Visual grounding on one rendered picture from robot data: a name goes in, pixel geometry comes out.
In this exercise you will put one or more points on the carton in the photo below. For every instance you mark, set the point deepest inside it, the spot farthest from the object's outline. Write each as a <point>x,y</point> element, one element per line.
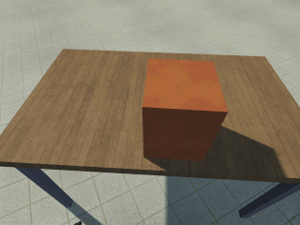
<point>183,109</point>

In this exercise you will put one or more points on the table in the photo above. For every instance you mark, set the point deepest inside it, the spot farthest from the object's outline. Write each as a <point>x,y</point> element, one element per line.
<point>86,115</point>

